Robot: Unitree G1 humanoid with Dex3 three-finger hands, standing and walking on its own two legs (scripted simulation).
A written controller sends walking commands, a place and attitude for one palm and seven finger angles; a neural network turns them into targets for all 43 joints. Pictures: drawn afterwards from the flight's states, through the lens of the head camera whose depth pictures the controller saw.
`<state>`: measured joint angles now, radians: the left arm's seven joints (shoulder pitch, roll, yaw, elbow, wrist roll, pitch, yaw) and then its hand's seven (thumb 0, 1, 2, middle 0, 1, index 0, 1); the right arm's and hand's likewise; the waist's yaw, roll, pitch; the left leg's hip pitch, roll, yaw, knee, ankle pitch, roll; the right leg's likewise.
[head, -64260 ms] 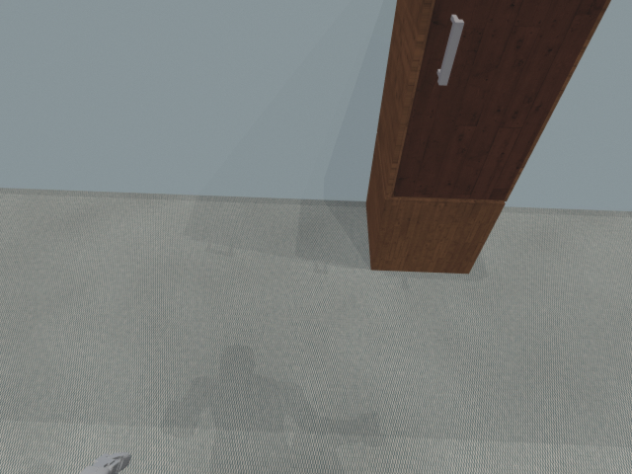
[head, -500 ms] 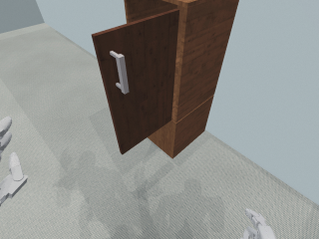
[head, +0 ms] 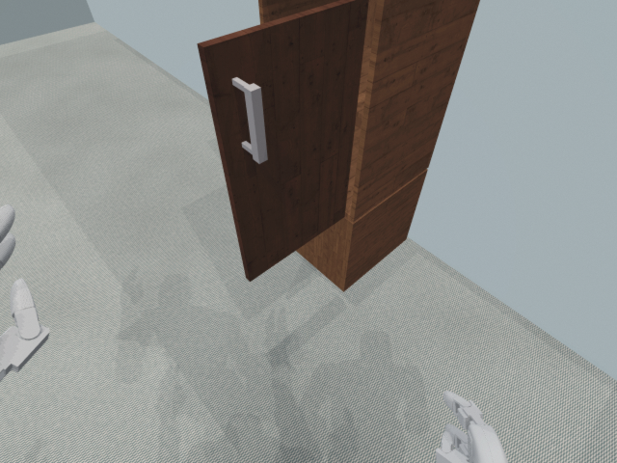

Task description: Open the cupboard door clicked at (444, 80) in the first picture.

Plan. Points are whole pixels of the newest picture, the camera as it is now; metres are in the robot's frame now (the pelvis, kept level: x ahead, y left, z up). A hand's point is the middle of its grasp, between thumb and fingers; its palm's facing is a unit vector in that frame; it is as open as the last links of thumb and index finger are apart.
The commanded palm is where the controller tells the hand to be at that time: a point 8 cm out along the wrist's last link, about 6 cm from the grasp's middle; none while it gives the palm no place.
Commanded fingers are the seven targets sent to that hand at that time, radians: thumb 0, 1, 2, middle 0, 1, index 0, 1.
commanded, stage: let the arm hang, fingers relaxed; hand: left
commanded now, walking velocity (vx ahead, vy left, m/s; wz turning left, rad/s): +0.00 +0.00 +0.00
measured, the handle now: (249, 121) +0.61 +0.13 +0.13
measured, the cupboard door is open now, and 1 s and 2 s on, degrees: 89 89 89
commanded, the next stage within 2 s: look to check the result in 1.18 s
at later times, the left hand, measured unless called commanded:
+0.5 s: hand out of the picture -0.01 +0.19 -0.17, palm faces +0.11 -0.98 -0.19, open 7.0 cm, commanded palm none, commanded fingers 0.00 0.90 0.90 -0.20 -0.30 -0.20 -0.30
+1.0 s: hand out of the picture -0.04 +0.21 -0.16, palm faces +0.07 -0.97 -0.24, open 7.4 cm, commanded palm none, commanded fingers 0.00 0.90 0.90 -0.20 -0.30 -0.20 -0.30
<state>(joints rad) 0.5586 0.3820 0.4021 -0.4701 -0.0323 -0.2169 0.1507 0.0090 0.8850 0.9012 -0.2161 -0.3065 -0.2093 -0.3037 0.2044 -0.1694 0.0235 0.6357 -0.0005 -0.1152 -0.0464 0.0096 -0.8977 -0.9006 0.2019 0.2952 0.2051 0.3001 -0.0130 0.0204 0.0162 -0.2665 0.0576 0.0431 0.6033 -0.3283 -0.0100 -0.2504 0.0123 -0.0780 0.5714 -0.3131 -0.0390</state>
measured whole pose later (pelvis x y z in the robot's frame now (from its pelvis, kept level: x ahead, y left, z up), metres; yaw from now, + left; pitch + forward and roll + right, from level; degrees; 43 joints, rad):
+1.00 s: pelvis -0.05 +0.02 +0.01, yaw +3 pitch -2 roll +0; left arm 0.23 0.19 0.02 1.13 0.01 0.01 0.02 0.00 0.90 0.90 -0.20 -0.30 -0.20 -0.30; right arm 0.25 -0.19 -0.01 1.14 -0.02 0.01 -0.01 0.00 -0.91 -0.90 0.20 0.29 0.20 0.30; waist -0.01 0.02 0.04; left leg -0.18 -0.01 0.03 0.40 -0.18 0.02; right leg -0.19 -0.01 -0.03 0.42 -0.19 -0.01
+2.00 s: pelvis -0.01 +0.01 +0.02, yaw +3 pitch -1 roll +0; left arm 0.11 0.30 0.01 1.13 0.01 -0.02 0.01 0.00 0.90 0.90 -0.21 -0.30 -0.20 -0.30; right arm 0.09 -0.32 -0.01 1.13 -0.02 0.00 -0.01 0.00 -0.90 -0.90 0.20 0.29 0.20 0.30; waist 0.00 0.02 0.05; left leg -0.10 0.00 0.01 0.30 -0.19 0.00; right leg -0.11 0.01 -0.04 0.32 -0.20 -0.03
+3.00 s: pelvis -0.01 +0.00 +0.02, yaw +3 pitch -2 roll +0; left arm 0.13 0.30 0.01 1.14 0.01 -0.02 0.01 0.00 0.90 0.90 -0.21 -0.30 -0.20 -0.30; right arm 0.12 -0.31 -0.01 1.14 -0.01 0.00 -0.01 0.00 -0.90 -0.90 0.20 0.29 0.20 0.30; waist 0.00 0.01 0.05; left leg -0.07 0.02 0.01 0.29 -0.18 -0.02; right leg -0.08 0.03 -0.04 0.29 -0.19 -0.04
